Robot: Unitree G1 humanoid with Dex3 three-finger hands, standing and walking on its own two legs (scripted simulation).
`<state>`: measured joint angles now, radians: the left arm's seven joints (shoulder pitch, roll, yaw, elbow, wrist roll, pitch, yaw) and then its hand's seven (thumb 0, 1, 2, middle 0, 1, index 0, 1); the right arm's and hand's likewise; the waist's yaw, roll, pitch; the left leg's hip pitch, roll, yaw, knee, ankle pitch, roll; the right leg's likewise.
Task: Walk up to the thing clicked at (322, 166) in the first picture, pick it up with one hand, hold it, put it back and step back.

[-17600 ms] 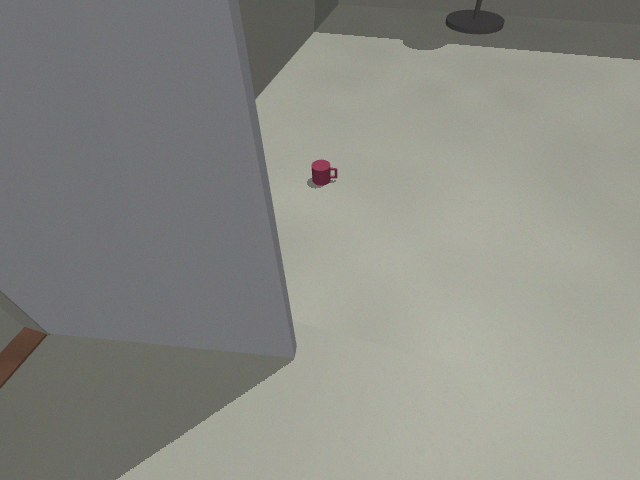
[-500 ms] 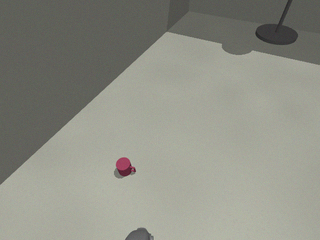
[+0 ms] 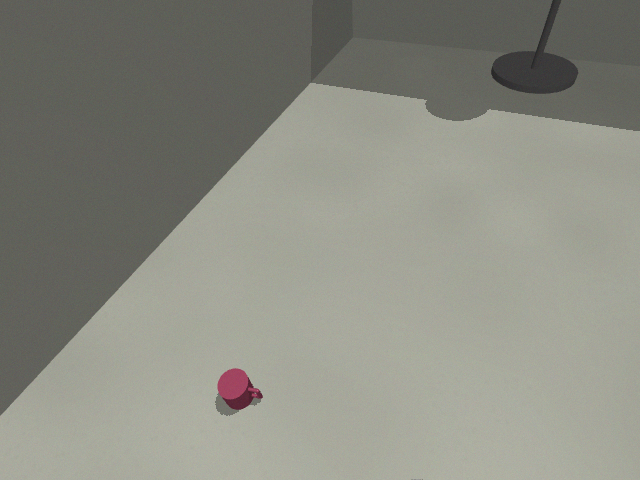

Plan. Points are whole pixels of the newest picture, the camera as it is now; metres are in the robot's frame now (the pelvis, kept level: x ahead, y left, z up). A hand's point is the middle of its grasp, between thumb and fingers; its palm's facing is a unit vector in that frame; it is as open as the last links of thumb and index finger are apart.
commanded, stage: walk up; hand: left
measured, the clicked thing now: (241, 390) +0.50 +0.33 -0.71
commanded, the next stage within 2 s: stand in 1.76 s
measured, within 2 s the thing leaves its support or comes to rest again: neither
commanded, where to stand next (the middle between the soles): +0.12 +0.02 m, yaw +1 degrees
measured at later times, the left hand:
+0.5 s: hand out of the picture +0.11 +0.27 -0.15, palm faces +0.02 -0.94 -0.34, open 7.3 cm
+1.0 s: hand out of the picture +0.11 +0.28 -0.13, palm faces +0.04 -0.92 -0.38, open 7.3 cm
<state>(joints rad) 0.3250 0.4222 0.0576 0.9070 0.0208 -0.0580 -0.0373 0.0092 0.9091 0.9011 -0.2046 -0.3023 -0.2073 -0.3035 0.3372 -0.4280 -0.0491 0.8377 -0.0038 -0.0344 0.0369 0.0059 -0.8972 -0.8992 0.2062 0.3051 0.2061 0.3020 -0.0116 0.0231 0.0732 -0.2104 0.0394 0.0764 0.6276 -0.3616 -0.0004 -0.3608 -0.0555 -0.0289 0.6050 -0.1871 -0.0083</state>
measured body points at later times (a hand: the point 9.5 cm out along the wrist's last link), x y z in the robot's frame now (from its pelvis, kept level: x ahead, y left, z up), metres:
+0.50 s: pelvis +0.03 +0.01 +0.00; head +0.04 +0.02 +0.45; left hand +0.11 +0.32 -0.12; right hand +0.11 -0.30 -0.11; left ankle +0.07 +0.14 -0.72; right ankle +0.08 -0.12 -0.72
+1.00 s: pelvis +0.06 +0.01 +0.02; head +0.06 +0.00 +0.47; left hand +0.11 +0.33 -0.10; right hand +0.18 -0.28 -0.11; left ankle +0.07 +0.14 -0.72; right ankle +0.08 -0.12 -0.72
